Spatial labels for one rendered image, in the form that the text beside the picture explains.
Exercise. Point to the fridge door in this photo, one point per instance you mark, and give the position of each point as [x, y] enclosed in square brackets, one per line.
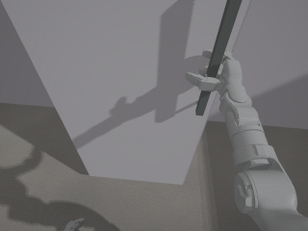
[115, 72]

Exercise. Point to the robot right upper arm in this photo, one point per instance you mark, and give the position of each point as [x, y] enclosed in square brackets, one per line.
[268, 196]

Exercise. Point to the robot right forearm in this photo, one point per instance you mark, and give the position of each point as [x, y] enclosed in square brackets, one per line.
[251, 150]

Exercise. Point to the right robot hand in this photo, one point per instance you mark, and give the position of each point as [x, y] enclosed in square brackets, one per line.
[231, 73]

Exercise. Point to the handle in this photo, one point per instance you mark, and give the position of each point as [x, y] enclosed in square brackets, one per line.
[224, 31]

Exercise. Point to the left robot hand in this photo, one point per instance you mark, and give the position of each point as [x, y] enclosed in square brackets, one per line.
[74, 225]

